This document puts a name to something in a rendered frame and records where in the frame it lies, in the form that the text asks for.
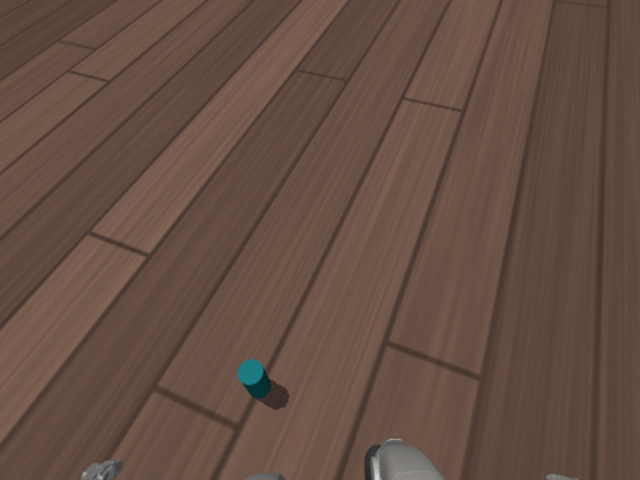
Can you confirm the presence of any can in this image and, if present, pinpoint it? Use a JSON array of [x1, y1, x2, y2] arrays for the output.
[[238, 359, 271, 399]]

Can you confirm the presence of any left robot hand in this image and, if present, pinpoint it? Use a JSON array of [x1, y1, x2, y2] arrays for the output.
[[81, 459, 123, 480]]

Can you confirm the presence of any right robot foot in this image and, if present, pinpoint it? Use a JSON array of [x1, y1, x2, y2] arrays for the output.
[[365, 445, 381, 480]]

